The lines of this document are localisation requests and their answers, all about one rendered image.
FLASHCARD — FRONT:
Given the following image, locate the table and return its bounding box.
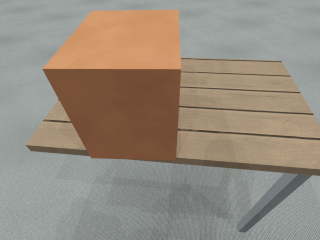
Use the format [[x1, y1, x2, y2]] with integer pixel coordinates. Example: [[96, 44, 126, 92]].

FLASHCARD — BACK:
[[26, 57, 320, 233]]

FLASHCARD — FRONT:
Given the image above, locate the carton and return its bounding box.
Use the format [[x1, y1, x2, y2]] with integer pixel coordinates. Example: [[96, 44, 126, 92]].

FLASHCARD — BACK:
[[42, 9, 181, 161]]

